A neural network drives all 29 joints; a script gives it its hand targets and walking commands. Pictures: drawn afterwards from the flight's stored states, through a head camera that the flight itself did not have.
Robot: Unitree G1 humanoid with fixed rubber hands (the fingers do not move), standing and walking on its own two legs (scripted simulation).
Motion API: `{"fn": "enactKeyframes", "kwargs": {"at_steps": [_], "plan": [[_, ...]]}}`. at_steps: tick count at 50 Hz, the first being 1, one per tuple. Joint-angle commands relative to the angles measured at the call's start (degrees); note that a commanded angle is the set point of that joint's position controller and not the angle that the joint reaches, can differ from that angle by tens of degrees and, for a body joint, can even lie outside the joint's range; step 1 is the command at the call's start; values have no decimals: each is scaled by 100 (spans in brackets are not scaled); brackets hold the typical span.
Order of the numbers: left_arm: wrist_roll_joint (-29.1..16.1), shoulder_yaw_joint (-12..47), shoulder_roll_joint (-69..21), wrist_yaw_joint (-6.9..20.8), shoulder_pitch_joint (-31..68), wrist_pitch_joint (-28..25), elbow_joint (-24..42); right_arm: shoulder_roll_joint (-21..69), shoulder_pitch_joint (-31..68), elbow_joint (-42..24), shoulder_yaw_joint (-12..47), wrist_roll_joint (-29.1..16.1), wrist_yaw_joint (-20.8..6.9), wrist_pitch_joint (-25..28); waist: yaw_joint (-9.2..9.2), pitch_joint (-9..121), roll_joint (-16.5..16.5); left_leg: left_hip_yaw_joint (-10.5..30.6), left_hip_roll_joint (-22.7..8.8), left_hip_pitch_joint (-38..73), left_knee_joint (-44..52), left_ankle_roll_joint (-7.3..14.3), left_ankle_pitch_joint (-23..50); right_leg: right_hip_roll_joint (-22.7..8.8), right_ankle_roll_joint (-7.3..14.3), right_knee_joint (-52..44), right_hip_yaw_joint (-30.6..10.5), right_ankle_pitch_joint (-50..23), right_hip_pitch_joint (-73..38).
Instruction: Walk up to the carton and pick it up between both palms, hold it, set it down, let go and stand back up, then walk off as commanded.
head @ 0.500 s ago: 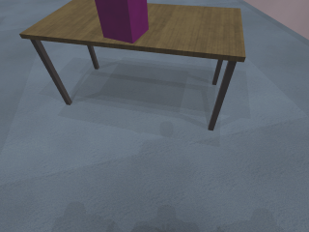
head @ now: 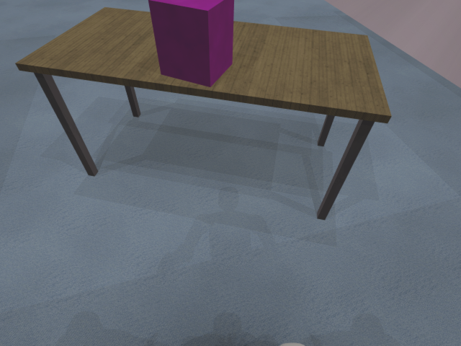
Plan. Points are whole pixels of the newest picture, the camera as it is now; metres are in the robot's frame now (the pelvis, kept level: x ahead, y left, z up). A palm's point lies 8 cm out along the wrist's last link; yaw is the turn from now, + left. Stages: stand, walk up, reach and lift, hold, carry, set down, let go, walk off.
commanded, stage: walk up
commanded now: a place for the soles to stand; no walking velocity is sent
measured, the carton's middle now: (195, 36) +1.10 +0.17 +0.06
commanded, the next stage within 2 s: none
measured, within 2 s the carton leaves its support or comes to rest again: neither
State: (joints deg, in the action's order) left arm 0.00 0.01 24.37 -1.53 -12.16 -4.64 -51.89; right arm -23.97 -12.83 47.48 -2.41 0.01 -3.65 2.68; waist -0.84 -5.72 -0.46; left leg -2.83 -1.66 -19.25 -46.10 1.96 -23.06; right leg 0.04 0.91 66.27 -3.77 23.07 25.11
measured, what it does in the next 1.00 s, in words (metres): walks ahead: right foot, then left foot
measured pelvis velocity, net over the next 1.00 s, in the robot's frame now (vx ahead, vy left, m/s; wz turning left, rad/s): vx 0.14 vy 0.08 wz -0.14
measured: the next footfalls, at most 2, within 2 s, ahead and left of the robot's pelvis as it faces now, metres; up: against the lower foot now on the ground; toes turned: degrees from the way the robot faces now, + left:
right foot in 0.22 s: +0.14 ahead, -0.14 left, +0.00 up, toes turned -1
left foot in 0.62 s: +0.22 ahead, +0.15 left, +0.00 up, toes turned -3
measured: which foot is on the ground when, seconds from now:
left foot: down 0.00-0.22, up 0.24-0.60, down 0.62-1.00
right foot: up 0.00-0.20, down 0.22-0.64, up 0.66-1.00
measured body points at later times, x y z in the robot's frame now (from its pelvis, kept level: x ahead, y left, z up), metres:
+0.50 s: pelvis +0.09 +0.01 -0.01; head +0.11 -0.04 +0.44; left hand +0.14 +0.36 -0.07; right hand +0.19 -0.31 -0.14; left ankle +0.13 +0.14 -0.67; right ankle +0.10 -0.14 -0.71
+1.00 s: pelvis +0.14 +0.08 -0.01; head +0.16 +0.11 +0.44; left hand +0.26 +0.39 -0.13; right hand +0.20 -0.26 -0.08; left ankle +0.18 +0.15 -0.71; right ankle +0.14 -0.07 -0.67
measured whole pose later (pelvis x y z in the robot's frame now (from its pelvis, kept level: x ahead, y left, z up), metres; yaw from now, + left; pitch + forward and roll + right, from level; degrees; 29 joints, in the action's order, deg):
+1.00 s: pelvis +0.14 +0.08 -0.01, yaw -8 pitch -4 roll -1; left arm 0.0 0.0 25.2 -2.3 -16.6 -4.0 -49.7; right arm -25.7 -13.6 44.8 -2.4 0.0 -3.5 1.1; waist -0.9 -5.6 -2.8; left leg -6.3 -0.1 -19.4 -47.9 4.2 -24.5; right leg 0.7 0.7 63.1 -4.8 23.5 26.7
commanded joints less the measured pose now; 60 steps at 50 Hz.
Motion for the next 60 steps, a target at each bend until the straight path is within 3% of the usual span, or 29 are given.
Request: {"fn": "enactKeyframes", "kwargs": {"at_steps": [1, 4, 7, 9, 10, 11, 12, 13, 17, 22, 26, 28, 29, 30, 32, 33, 35, 39, 40, 46, 49, 52, 54, 55, 56, 57, 58, 59, 60], "plan": [[-56, -528, 1203, -10, -253, 9, 331, -1376, -411, -418, -531, 122, 161, 120, -277, -14, 1330, 1796, -1285, 1672, 2582, 431, 2003, -268, 39, -400, 144, -339, 1511], [-26, -499, 1354, -56, -152, -56, 402, -1438, -125, -569, -579, 157, 105, -27, -352, 249, 1866, 1591, -1392, 1712, 2259, 1227, 917, -386, -47, -1444, 469, 648, 1165], [-38, -491, 1125, -35, -73, -163, 505, -1490, -232, -524, -585, 210, 120, -128, -423, 244, 1873, 1338, -1304, 1962, 1534, 1140, 2884, -262, 23, -2554, 727, 752, 986], [9, -529, 1064, -122, -1151, -286, 52, -1328, 158, -798, -492, 139, 125, -162, 245, 1053, 1174, 336, -722, 1303, -126, 801, 3827, 120, 99, -3947, 1026, -948, -1107], [4, -727, 1538, -177, -2259, -338, -151, -992, 354, -915, -396, 101, 96, -171, 837, 1576, 382, 176, -320, 80, -1860, 412, 2801, -243, 285, -4278, -147, -1358, -2661], [66, -915, 2200, -277, -2353, -344, -54, -533, 149, -1095, -221, 133, 77, -133, 625, 1687, -972, 236, 128, -1786, -2398, -23, -385, -1557, 797, -4139, -2638, -1709, -3794], [36, -860, 2318, -268, -2040, -284, 56, -1117, 380, -1131, -340, 111, 100, -186, 535, 1442, -482, 572, 301, -2649, -2460, -69, -776, -2159, 1363, -4531, -3992, -904, -3687], [-11, -892, 2380, -273, -1805, -259, 150, -1475, 672, -1109, -456, 167, 125, -215, 557, 1051, -78, 999, 78, -2860, -2779, -120, -785, -2355, 1774, -4512, -4308, -836, -3397], [-87, -738, 1703, -227, -1313, -277, 424, -1151, 174, -805, -451, 151, 74, -204, 182, 253, -793, 910, -272, -2465, -1961, -129, -311, -1623, 1227, -3911, -2215, -3125, -2246], [11, -826, 1909, -205, -938, -225, 644, -1371, 265, -920, -521, 191, -19, -259, 222, 369, -1631, 783, -413, -1965, -1204, -229, -643, -1581, 1345, -3695, -2035, -2025, -1621], [6, -849, 2042, -212, -996, -222, 645, -1308, 374, -919, -490, 268, -28, -177, 243, 177, -1546, 776, -392, -1712, -554, -119, -592, -1745, 1420, -3597, -2250, -1786, -1243], [11, -842, 2039, -202, -878, -203, 677, -1461, 49, -816, -573, 212, 10, -84, 160, 535, -1556, 702, -307, -1418, 60, -54, -459, -1679, 1326, -3155, -1899, -2364, -1404], [6, -807, 2016, -193, -543, -184, 717, -1348, -385, -683, -602, 245, 28, -32, -215, 557, -1627, 701, -431, -584, 547, -41, 35, -1572, 1243, -2735, -1624, -2208, -813], [31, -645, 1664, -173, -42, -135, 1012, -1561, -1218, -381, -680, 280, 50, 20, -760, 831, -772, 972, -313, 1002, 1498, 4, 194, -1014, 786, -1324, -877, -2146, 134], [30, -322, 685, -262, -472, -102, 907, -1957, -1288, -268, -825, 263, 144, 3, -651, 552, 1829, 3202, -1439, 1595, 2587, -192, -508, 542, 110, 970, 2, 1126, 2128], [-3, -539, 1400, -297, -492, -89, 920, -2262, -996, -551, -821, 215, 128, 14, -627, 591, 1239, 4616, -2087, 1376, 3426, 227, -1046, 520, 188, 1175, -244, 1054, 2352], [-48, -583, 1685, -231, -373, -84, 638, -1908, -498, -587, -674, 119, 123, -9, -227, -87, 384, 3438, -1723, 956, 3176, 305, -856, 1, 162, 917, -228, 254, 2140], [-101, -632, 1519, -142, -955, 37, 419, -1416, -455, -653, -594, 211, 137, 4, -274, -57, 1361, 1753, -881, 1108, 2663, -226, 1207, -101, 2, 49, -70, -396, 1485], [-76, -591, 1391, -156, -905, 59, 344, -1439, -478, -651, -630, 188, 121, -21, -333, 133, 1740, 2018, -1009, 1246, 2810, -100, 505, -104, 28, 141, -34, -312, 1603], [-11, -572, 1455, -141, -558, 60, 378, -1476, -294, -767, -623, 168, 88, -68, -386, -230, 1379, 2055, -1312, 1075, 3109, 521, -888, -281, -17, -599, 125, -268, 1580], [35, -553, 1533, -160, -410, -96, 500, -1571, -306, -734, -646, 187, 73, -158, -448, 182, 1528, 1772, -1477, 1611, 2326, 1246, 257, -411, -49, -1474, 534, 736, 1325], [-15, -572, 1321, -194, -654, -213, 419, -1489, -294, -748, -546, 238, 74, -236, -288, 239, 1615, 1096, -1142, 1246, 1496, 1151, 2116, -167, 73, -2608, 834, 636, 648], [13, -643, 1329, -250, -2037, -296, 44, -1232, 461, -1126, -444, 175, 54, -265, 564, 808, 736, 718, -920, -279, 118, 757, 1817, -61, 262, -3832, 589, -605, -1720], [55, -878, 1899, -339, -2677, -316, -113, -837, 236, -1223, -334, 161, 55, -247, 812, 1138, -582, 165, -221, -1524, -1639, 372, 818, -693, 441, -4267, -1028, -70, -3002], [120, -971, 2500, -372, -2203, -298, 145, -663, 65, -1215, -212, 156, 47, -297, 517, 990, -1396, 214, 317, -2659, -2276, 6, -997, -2033, 977, -4904, -4022, 1166, -2919], [57, -904, 2490, -357, -1536, -228, 266, -1379, 201, -1046, -361, 217, 79, -410, 397, 528, -480, 836, 29, -2815, -2357, -15, -1037, -2382, 1200, -5336, -4579, 3110, -2152], [2, -934, 2313, -362, -1427, -215, 308, -1741, 268, -1004, -505, 257, 23, -452, 392, 15, -369, 1001, -112, -2883, -2298, -108, -976, -2263, 1435, -5232, -4320, 3243, -1811], [23, -913, 2171, -340, -1350, -204, 357, -1694, 202, -829, -572, 287, -4, -419, 278, 70, -179, 1008, -195, -2837, -2124, -86, -559, -1907, 1182, -4913, -3628, 2493, -2012], [-11, -896, 1959, -339, -996, -192, 489, -1603, -137, -747, -549, 267, -20, -401, 110, 194, -710, 975, -260, -2686, -1930, -84, -426, -1779, 1106, -4580, -2976, 1422, -1957]]}}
